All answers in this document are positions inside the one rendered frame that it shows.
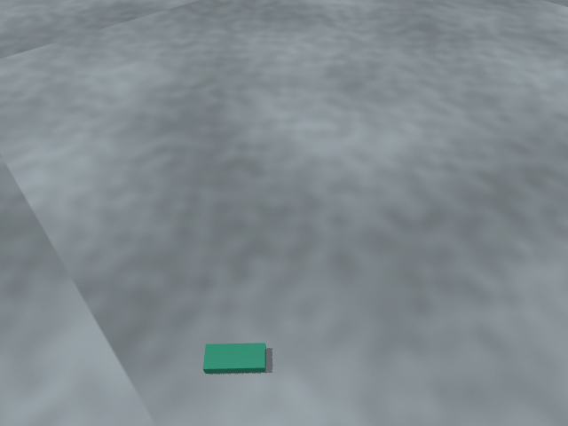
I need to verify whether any carton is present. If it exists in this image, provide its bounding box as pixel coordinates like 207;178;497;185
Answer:
203;343;266;374

